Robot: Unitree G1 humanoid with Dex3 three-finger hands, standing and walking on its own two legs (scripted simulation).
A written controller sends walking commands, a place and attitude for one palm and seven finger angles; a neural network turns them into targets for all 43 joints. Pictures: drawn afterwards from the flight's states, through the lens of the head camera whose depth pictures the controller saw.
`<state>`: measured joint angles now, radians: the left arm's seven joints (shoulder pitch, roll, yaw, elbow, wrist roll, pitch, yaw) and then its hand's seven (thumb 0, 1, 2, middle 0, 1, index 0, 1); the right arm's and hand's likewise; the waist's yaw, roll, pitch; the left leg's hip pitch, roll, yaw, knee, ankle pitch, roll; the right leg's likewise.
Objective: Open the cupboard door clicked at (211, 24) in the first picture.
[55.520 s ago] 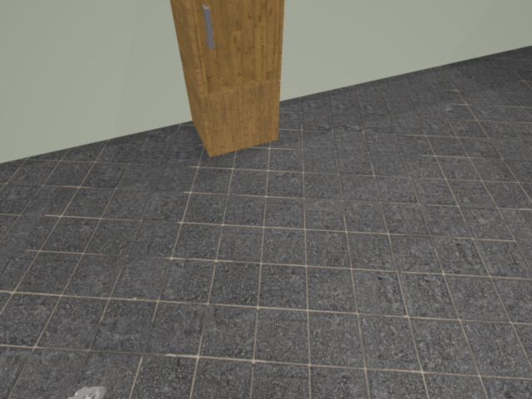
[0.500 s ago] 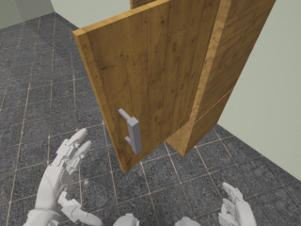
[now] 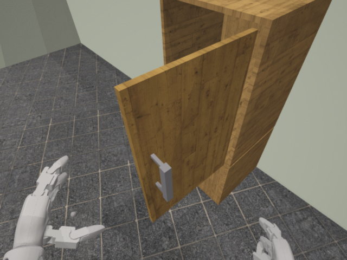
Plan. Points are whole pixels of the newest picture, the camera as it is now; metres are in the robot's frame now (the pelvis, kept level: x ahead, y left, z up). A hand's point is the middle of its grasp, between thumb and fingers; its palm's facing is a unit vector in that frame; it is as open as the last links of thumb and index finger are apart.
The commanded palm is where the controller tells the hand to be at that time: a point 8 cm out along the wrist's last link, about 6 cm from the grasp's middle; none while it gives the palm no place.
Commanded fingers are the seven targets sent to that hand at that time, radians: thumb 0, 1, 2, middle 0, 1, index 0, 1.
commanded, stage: draw the hand back to the body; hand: left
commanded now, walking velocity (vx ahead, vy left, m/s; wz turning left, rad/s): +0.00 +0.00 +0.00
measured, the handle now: (161, 178) +0.33 +0.07 -0.02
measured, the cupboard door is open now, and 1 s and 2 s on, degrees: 88 88 88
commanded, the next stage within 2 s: step back with the hand held close in 0.80 s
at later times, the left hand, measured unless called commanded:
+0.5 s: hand (22, 174) +0.20 +0.27 +0.19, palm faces +0.47 -0.78 -0.42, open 8.3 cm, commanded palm +0.15 +0.30 +0.20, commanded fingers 0.00 0.90 0.90 -0.20 -0.30 -0.20 -0.30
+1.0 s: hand (29, 176) +0.20 +0.25 +0.19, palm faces +0.45 -0.79 -0.43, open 7.4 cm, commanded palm +0.15 +0.29 +0.20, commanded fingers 0.00 0.90 0.90 -0.20 -0.30 -0.20 -0.30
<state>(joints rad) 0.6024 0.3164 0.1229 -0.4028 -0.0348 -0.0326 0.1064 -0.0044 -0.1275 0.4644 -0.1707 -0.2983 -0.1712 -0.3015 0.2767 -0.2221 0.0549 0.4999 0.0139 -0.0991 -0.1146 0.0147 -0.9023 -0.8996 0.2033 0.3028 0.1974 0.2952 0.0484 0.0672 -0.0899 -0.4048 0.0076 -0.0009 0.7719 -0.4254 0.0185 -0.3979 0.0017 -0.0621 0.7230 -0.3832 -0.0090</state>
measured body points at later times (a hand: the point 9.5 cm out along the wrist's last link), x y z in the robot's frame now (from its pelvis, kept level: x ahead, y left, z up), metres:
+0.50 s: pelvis +0.01 +0.00 +0.03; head -0.01 -0.02 +0.48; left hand +0.17 +0.31 +0.21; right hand +0.20 -0.22 -0.05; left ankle -0.02 +0.10 -0.71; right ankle +0.00 -0.12 -0.71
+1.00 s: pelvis +0.00 -0.01 +0.03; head -0.02 -0.03 +0.48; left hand +0.17 +0.29 +0.22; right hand +0.18 -0.23 -0.06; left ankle -0.01 +0.10 -0.71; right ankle +0.00 -0.12 -0.71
